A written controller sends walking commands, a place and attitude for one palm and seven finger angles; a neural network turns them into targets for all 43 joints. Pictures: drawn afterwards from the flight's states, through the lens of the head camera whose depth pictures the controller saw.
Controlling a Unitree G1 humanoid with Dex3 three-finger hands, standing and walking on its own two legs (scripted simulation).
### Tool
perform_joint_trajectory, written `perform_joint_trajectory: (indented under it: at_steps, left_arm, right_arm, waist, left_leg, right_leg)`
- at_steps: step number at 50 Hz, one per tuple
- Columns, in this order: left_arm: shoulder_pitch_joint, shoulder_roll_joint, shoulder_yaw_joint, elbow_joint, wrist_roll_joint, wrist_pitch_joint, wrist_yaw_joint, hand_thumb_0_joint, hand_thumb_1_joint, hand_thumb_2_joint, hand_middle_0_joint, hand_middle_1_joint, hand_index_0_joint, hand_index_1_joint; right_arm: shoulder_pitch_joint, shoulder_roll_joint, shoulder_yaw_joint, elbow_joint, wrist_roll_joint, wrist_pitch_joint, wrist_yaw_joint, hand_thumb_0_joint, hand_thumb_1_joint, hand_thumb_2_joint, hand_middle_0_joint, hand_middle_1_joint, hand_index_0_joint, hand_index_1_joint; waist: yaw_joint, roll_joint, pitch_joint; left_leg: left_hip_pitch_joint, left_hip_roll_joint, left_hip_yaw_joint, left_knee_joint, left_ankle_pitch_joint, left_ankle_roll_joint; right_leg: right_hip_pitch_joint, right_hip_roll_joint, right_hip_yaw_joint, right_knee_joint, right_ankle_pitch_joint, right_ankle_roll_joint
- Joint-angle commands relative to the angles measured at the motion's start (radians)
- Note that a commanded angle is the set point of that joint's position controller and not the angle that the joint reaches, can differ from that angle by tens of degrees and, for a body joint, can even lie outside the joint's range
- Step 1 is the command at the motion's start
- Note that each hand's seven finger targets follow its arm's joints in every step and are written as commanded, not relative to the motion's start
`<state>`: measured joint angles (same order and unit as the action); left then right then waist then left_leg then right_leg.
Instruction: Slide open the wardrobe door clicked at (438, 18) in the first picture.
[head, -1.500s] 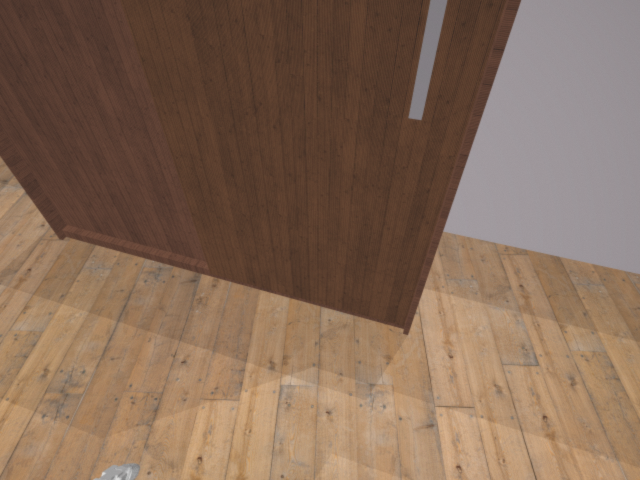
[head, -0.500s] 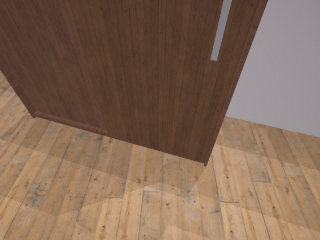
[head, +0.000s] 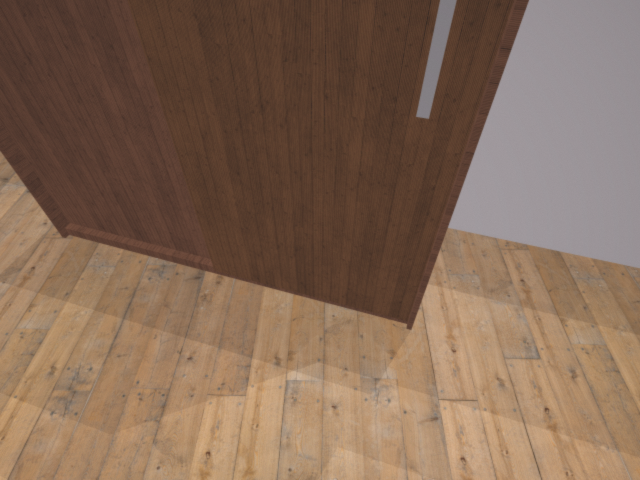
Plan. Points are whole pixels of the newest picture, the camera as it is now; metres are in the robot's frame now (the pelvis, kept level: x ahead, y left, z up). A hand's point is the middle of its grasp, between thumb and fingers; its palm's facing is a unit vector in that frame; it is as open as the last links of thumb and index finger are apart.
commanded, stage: turn to face it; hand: right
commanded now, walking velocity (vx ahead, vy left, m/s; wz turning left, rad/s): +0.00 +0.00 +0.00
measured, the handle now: (439, 40) +0.76 -0.16 +0.22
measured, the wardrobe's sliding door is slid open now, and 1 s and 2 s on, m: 0.00 0.00 0.00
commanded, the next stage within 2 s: take the last steps up to it in 0.66 s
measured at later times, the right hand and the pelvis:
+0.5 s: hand out of the picture +0.02 -0.21 -0.19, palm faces +0.07 +0.97 -0.23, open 7.4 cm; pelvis -0.01 -0.01 -0.02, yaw -5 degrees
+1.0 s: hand out of the picture -0.06 -0.15 -0.18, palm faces +0.27 +0.94 -0.20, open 7.4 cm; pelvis -0.01 +0.02 -0.01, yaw -13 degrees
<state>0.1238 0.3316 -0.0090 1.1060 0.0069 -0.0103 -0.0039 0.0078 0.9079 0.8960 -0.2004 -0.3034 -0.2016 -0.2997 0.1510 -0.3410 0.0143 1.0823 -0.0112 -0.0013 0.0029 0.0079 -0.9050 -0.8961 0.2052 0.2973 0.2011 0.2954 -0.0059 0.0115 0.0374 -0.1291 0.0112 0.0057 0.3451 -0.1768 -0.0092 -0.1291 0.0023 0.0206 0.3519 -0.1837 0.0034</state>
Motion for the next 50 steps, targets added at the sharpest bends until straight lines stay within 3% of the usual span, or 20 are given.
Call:
perform_joint_trajectory:
  at_steps: [1,5,11,16,22,24,27,28,30,33,35,36,37,38,39,40,41,43,45,50]
  left_arm:
    - [-0.05,0.212,0.043,-0.062,-0.002,-0.022,0.016,0.0,0.9,0.9,-0.2,-0.3,-0.2,-0.3]
    - [-0.045,0.205,0.042,-0.069,-0.003,-0.02,0.013,0.0,0.9,0.9,-0.2,-0.3,-0.2,-0.3]
    - [0.008,0.092,0.024,-0.076,0.001,0.012,0.009,0.0,0.9,0.9,-0.2,-0.3,-0.2,-0.3]
    - [0.036,0.077,0.035,-0.104,0.003,0.026,0.007,0.0,0.9,0.9,-0.2,-0.3,-0.2,-0.3]
    - [0.079,0.045,0.052,-0.127,0.006,0.038,0.006,0.0,0.9,0.9,-0.2,-0.3,-0.2,-0.3]
    - [0.099,0.046,0.053,-0.131,0.01,0.035,0.005,0.0,0.9,0.9,-0.2,-0.3,-0.2,-0.3]
    - [0.095,0.09,0.065,-0.149,0.01,0.024,0.013,0.0,0.9,0.9,-0.2,-0.3,-0.2,-0.3]
    - [0.104,0.093,0.07,-0.152,0.009,0.021,0.019,0.0,0.9,0.9,-0.2,-0.3,-0.2,-0.3]
    - [0.122,0.081,0.074,-0.155,0.009,0.02,0.028,0.0,0.9,0.9,-0.2,-0.3,-0.2,-0.3]
    - [0.129,0.064,0.078,-0.153,0.014,0.026,0.035,0.0,0.9,0.9,-0.2,-0.3,-0.2,-0.3]
    - [0.136,0.061,0.084,-0.15,0.011,0.027,0.036,0.0,0.9,0.9,-0.2,-0.3,-0.2,-0.3]
    - [0.139,0.053,0.084,-0.15,0.004,0.028,0.034,0.0,0.9,0.9,-0.2,-0.3,-0.2,-0.3]
    - [0.131,0.03,0.083,-0.151,-0.004,0.028,0.029,0.0,0.9,0.9,-0.2,-0.3,-0.2,-0.3]
    - [0.134,-0.022,0.075,-0.161,-0.009,0.026,0.023,0.0,0.9,0.9,-0.2,-0.3,-0.2,-0.3]
    - [0.113,-0.052,0.066,-0.178,-0.002,0.025,0.024,0.0,0.9,0.9,-0.2,-0.3,-0.2,-0.3]
    - [0.097,-0.033,0.076,-0.18,0.009,0.027,0.02,0.0,0.9,0.9,-0.2,-0.3,-0.2,-0.3]
    - [0.088,-0.031,0.078,-0.169,0.019,0.035,0.017,0.0,0.9,0.9,-0.2,-0.3,-0.2,-0.3]
    - [0.09,-0.037,0.079,-0.134,0.022,0.032,0.006,0.0,0.9,0.9,-0.2,-0.3,-0.2,-0.3]
    - [0.092,-0.048,0.081,-0.13,0.024,0.027,-0.006,0.0,0.9,0.9,-0.2,-0.3,-0.2,-0.3]
    - [0.031,-0.068,0.083,-0.152,0.022,0.018,-0.012,0.0,0.9,0.9,-0.2,-0.3,-0.2,-0.3]
  right_arm:
    - [-0.045,-0.201,-0.043,-0.064,-0.001,-0.024,-0.014,0.0,-0.9,-0.9,0.2,0.3,0.2,0.3]
    - [-0.038,-0.198,-0.046,-0.069,-0.001,-0.021,-0.016,0.0,-0.9,-0.9,0.2,0.3,0.2,0.3]
    - [0.026,-0.101,-0.033,-0.074,0.0,0.01,-0.03,0.0,-0.9,-0.9,0.2,0.3,0.2,0.3]
    - [0.041,-0.109,-0.049,-0.107,-0.001,0.016,-0.037,0.0,-0.9,-0.9,0.2,0.3,0.2,0.3]
    - [0.028,-0.093,-0.06,-0.151,-0.006,0.023,-0.039,0.0,-0.9,-0.9,0.2,0.3,0.2,0.3]
    - [0.018,-0.067,-0.061,-0.159,-0.006,0.026,-0.039,0.0,-0.9,-0.9,0.2,0.3,0.2,0.3]
    - [0.053,-0.011,-0.059,-0.164,-0.003,0.026,-0.04,0.0,-0.9,-0.9,0.2,0.3,0.2,0.3]
    - [0.058,-0.002,-0.058,-0.162,-0.003,0.026,-0.041,0.0,-0.9,-0.9,0.2,0.3,0.2,0.3]
    - [0.069,0.007,-0.061,-0.163,-0.003,0.025,-0.041,0.0,-0.9,-0.9,0.2,0.3,0.2,0.3]
    - [0.095,0.044,-0.057,-0.16,0.004,0.018,-0.037,0.0,-0.9,-0.9,0.2,0.3,0.2,0.3]
    - [0.136,0.054,-0.055,-0.153,0.006,0.009,-0.036,0.0,-0.9,-0.9,0.2,0.3,0.2,0.3]
    - [0.156,0.054,-0.056,-0.145,0.007,0.005,-0.038,0.0,-0.9,-0.9,0.2,0.3,0.2,0.3]
    - [0.179,0.028,-0.061,-0.135,0.004,0.0,-0.042,0.0,-0.9,-0.9,0.2,0.3,0.2,0.3]
    - [0.19,-0.024,-0.071,-0.13,-0.005,-0.006,-0.048,0.0,-0.9,-0.9,0.2,0.3,0.2,0.3]
    - [0.186,-0.065,-0.076,-0.133,-0.008,-0.011,-0.049,0.0,-0.9,-0.9,0.2,0.3,0.2,0.3]
    - [0.184,-0.061,-0.069,-0.137,-0.009,-0.013,-0.043,0.0,-0.9,-0.9,0.2,0.3,0.2,0.3]
    - [0.184,-0.033,-0.071,-0.132,-0.011,-0.018,-0.041,0.0,-0.9,-0.9,0.2,0.3,0.2,0.3]
    - [0.192,0.012,-0.061,-0.103,-0.012,-0.023,-0.031,0.0,-0.9,-0.9,0.2,0.3,0.2,0.3]
    - [0.226,0.026,-0.061,-0.09,-0.013,-0.031,-0.025,0.0,-0.9,-0.9,0.2,0.3,0.2,0.3]
    - [0.296,0.037,-0.062,-0.059,-0.022,-0.046,-0.023,0.0,-0.9,-0.9,0.2,0.3,0.2,0.3]
  waist:
    - [0.003,-0.024,-0.037]
    - [0.0,-0.018,-0.051]
    - [-0.005,-0.016,-0.045]
    - [-0.003,0.034,-0.063]
    - [0.014,0.051,-0.036]
    - [0.022,-0.022,-0.032]
    - [0.007,-0.196,-0.037]
    - [0.012,-0.228,-0.05]
    - [0.014,-0.214,-0.064]
    - [0.012,-0.183,-0.098]
    - [-0.001,-0.141,-0.147]
    - [-0.007,-0.123,-0.162]
    - [-0.018,-0.063,-0.159]
    - [-0.014,0.093,-0.138]
    - [-0.021,0.254,-0.082]
    - [-0.027,0.193,-0.061]
    - [-0.026,0.233,0.0]
    - [-0.011,0.163,0.09]
    - [-0.006,0.117,0.118]
    - [-0.015,0.134,0.169]
  left_leg:
    - [-0.003,0.107,-0.1,-0.064,0.031,0.031]
    - [0.013,0.113,-0.077,-0.037,0.056,0.025]
    - [-0.003,0.13,-0.051,0.032,0.061,0.004]
    - [-0.013,0.177,-0.062,0.063,0.072,0.03]
    - [-0.13,0.208,-0.056,0.066,-0.094,0.057]
    - [-0.141,0.155,-0.013,0.134,-0.151,0.034]
    - [-0.119,0.017,0.049,0.339,-0.194,-0.018]
    - [-0.159,0.011,0.023,0.416,-0.266,-0.016]
    - [-0.226,0.013,-0.019,0.504,-0.339,-0.01]
    - [-0.228,-0.001,-0.019,0.407,-0.317,-0.017]
    - [-0.143,-0.017,-0.002,0.217,-0.215,-0.027]
    - [-0.051,-0.015,0.008,0.085,-0.106,-0.033]
    - [0.069,0.028,-0.016,-0.002,0.0,-0.033]
    - [0.157,0.176,-0.148,-0.039,0.034,0.01]
    - [0.12,0.331,-0.315,-0.087,0.06,0.096]
    - [0.051,0.368,-0.309,-0.104,-0.001,0.149]
    - [0.009,0.326,-0.32,-0.137,-0.136,0.153]
    - [-0.031,0.257,-0.272,-0.176,-0.283,0.157]
    - [-0.04,0.231,-0.217,-0.184,-0.287,0.153]
    - [-0.081,0.224,-0.194,-0.218,-0.276,0.18]
  right_leg:
    - [-0.018,-0.113,0.098,-0.074,0.067,-0.027]
    - [-0.031,-0.112,0.108,-0.054,0.113,-0.031]
    - [-0.112,-0.099,0.11,0.024,0.14,-0.018]
    - [-0.167,-0.07,0.105,0.118,0.141,-0.014]
    - [-0.182,-0.052,0.112,0.192,0.026,-0.021]
    - [-0.204,-0.079,0.184,0.124,0.011,-0.039]
    - [-0.232,-0.193,0.438,-0.073,0.023,-0.125]
    - [-0.186,-0.211,0.464,-0.095,0.073,-0.156]
    - [-0.121,-0.225,0.47,-0.074,0.164,-0.199]
    - [-0.03,-0.188,0.413,-0.012,0.31,-0.199]
    - [0.002,-0.15,0.365,0.062,0.398,-0.166]
    - [-0.033,-0.121,0.341,0.092,0.359,-0.133]
    - [-0.135,-0.08,0.289,0.136,0.239,-0.086]
    - [-0.286,-0.001,0.182,0.225,0.03,-0.029]
    - [-0.372,0.057,0.066,0.309,-0.212,0.009]
    - [-0.357,0.03,0.059,0.403,-0.296,0.007]
    - [-0.398,0.002,0.064,0.479,-0.287,0.001]
    - [-0.428,-0.019,0.021,0.59,-0.203,-0.003]
    - [-0.448,-0.038,-0.029,0.641,-0.16,0.001]
    - [-0.432,-0.089,-0.08,0.567,-0.137,0.017]
